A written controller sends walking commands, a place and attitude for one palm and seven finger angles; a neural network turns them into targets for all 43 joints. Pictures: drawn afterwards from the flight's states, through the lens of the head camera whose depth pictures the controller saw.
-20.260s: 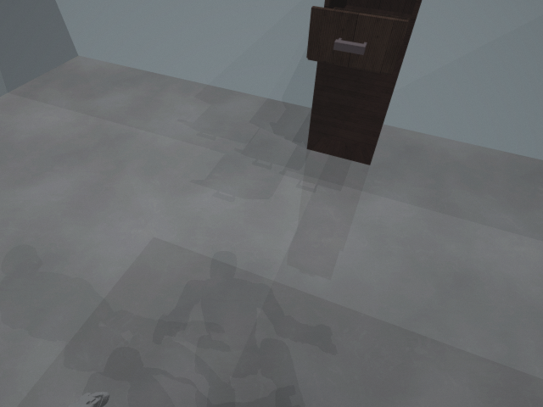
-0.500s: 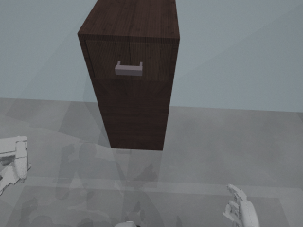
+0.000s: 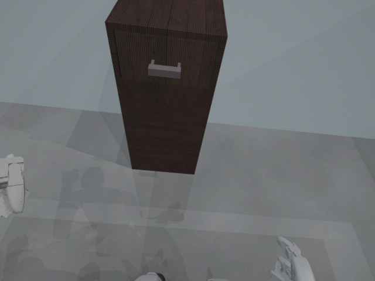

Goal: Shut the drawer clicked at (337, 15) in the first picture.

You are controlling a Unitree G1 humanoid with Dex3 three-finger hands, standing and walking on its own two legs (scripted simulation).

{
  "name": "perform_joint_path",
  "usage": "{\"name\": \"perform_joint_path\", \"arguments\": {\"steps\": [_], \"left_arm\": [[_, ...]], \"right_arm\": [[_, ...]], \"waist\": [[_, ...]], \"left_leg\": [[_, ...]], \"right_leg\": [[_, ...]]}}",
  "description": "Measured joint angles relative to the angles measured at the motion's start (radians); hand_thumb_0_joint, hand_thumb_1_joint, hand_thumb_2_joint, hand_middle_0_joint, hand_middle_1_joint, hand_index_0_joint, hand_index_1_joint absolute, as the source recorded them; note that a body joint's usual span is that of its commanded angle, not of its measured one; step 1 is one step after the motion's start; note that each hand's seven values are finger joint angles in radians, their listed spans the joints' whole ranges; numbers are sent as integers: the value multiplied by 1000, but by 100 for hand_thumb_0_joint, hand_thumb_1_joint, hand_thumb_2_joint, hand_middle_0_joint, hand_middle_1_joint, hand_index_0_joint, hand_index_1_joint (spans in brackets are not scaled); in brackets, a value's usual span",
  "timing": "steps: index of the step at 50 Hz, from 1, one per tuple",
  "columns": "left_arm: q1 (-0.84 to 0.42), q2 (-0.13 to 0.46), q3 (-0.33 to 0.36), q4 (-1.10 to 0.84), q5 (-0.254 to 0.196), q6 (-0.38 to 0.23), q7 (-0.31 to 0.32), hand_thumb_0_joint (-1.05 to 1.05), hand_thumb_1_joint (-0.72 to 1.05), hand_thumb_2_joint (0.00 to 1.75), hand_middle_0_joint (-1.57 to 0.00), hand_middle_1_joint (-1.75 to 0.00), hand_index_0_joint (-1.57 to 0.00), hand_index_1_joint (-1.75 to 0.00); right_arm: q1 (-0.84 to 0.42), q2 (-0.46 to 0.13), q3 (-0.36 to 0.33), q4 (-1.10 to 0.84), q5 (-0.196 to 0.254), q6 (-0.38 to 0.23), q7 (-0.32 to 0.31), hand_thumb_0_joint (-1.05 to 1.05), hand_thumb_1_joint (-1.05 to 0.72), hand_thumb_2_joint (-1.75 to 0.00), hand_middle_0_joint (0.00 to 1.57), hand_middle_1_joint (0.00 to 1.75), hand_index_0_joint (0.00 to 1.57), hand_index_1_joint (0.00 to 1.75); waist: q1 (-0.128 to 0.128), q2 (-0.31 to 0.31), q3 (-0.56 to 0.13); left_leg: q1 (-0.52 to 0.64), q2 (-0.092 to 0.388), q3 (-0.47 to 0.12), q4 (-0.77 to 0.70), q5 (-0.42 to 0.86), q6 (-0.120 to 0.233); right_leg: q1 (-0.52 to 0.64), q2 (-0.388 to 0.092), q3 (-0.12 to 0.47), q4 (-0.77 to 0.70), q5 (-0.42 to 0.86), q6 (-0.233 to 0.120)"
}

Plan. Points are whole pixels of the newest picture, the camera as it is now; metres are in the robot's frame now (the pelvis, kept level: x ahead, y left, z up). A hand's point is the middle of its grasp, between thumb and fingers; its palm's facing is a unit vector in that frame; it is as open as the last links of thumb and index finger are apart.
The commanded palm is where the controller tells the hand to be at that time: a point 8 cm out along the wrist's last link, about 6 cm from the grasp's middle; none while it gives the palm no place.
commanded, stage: step back with the hand held close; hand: left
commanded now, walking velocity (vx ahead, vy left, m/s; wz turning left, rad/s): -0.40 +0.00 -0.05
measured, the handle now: (165, 67) +0.76 +0.11 +0.00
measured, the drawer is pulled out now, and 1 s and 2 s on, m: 0.00 0.00 0.00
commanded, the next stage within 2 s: stop stepping back and stand still in 0.08 s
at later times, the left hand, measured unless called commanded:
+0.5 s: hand (32, 250) +0.14 +0.21 +0.17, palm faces +0.29 -0.85 -0.44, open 3.2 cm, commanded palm +0.08 +0.25 +0.18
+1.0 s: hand out of the picture +0.11 +0.19 +0.16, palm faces +0.24 -0.85 -0.46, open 3.2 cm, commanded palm none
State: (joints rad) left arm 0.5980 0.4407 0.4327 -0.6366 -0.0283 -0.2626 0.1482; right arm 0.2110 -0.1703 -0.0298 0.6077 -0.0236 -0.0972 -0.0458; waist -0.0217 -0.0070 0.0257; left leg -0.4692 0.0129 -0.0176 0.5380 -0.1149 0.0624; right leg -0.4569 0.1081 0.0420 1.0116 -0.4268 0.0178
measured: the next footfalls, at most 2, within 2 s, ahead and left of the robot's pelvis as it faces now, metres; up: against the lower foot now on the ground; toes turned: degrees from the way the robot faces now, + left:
right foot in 0.22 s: -0.13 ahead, -0.13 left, +0.00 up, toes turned -6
left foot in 0.38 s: +0.02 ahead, +0.07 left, +0.00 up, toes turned -6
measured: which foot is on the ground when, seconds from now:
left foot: down 0.00-0.26, up 0.28-0.36, down 0.38-1.00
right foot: up 0.00-0.20, down 0.22-1.00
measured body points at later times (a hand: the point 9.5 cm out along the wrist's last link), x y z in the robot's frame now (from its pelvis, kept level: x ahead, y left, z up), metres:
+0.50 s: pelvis -0.08 -0.02 +0.00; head -0.08 -0.01 +0.45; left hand +0.12 +0.25 +0.19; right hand +0.03 -0.29 -0.08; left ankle +0.01 +0.08 -0.73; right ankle -0.17 -0.13 -0.73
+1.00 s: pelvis -0.10 -0.03 +0.00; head -0.09 -0.03 +0.45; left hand +0.09 +0.23 +0.18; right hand +0.06 -0.27 -0.08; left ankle -0.02 +0.08 -0.73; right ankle -0.17 -0.13 -0.73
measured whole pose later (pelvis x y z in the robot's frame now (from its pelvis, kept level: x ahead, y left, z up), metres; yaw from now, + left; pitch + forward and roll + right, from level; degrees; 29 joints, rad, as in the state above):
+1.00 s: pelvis -0.10 -0.03 +0.00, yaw -4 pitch +0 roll -1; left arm 0.62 0.39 0.32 -0.52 -0.03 -0.24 0.11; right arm 0.20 -0.20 0.01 0.62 0.00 -0.14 -0.04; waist 0.00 0.03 -0.01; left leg -0.36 0.00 -0.03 0.51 -0.15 0.01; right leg -0.11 0.03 -0.04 0.44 -0.33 -0.02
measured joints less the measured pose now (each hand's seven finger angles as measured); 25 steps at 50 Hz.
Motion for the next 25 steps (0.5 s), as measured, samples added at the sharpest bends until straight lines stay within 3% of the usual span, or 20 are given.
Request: {"name": "perform_joint_path", "arguments": {"steps": [3, 7, 11, 14, 17, 21, 25], "left_arm": [[28, -14, -11, -38, -17, -1, 5, 1, 89, 90, -141, -160, -141, -159], [21, -23, -48, -46, -31, -6, -8, 1, 89, 90, -141, -160, -141, -159], [19, 32, -21, -42, -50, -20, -29, 1, 89, 90, -140, -160, -140, -159], [29, 32, -43, -20, -55, -17, -43, 1, 89, 90, -141, -160, -141, -159], [103, 20, -44, -20, -51, 16, -38, 1, 89, 90, -141, -160, -141, -159], [73, -14, -54, 39, -35, 35, -21, 1, 88, 90, -141, -160, -141, -159], [15, -36, -47, 98, -30, 52, -9, 1, 89, 90, -141, -160, -141, -159]], "right_arm": [[6, 16, 18, 15, -5, -30, 16, 1, -90, -90, 20, 30, 20, 30], [-14, 30, 37, 27, -19, -53, 21, 1, -90, -90, 20, 30, 20, 30], [-56, 38, 51, -1, -24, -30, 25, 1, -90, -90, 20, 30, 20, 30], [-69, 8, 47, 15, -13, 0, 19, 1, -90, -90, 20, 30, 20, 30], [-6, -14, 40, 23, 12, 27, 4, 1, -90, -90, 20, 30, 20, 30], [65, -58, 14, 38, 31, 15, -31, 1, -90, -90, 20, 30, 20, 30], [63, -63, 14, 43, 30, -7, -42, 1, -90, -90, 20, 30, 20, 30]], "waist": [[23, -3, -30], [30, -1, -49], [32, -33, -32], [19, 10, -7], [16, -7, -53], [-3, -8, -82], [-8, -28, -60]], "left_leg": [[3, 27, 17, -91, 60, -10], [6, 44, 35, -210, 150, -22], [-32, 33, 80, -224, 200, -41], [-82, 35, 39, -51, 12, -70], [-41, -1, 37, 101, -70, -74], [74, -33, 32, 12, -85, -30], [101, -50, 44, -46, -22, -27]], "right_leg": [[96, -24, -26, -85, -66, -3], [239, -45, -46, -343, -101, -21], [350, -80, -60, -655, 65, -42], [339, -64, -64, -611, 92, -31], [339, -87, -38, -560, 45, -23], [348, -113, -52, -506, 7, -3], [336, -131, -45, -486, 11, -7]]}}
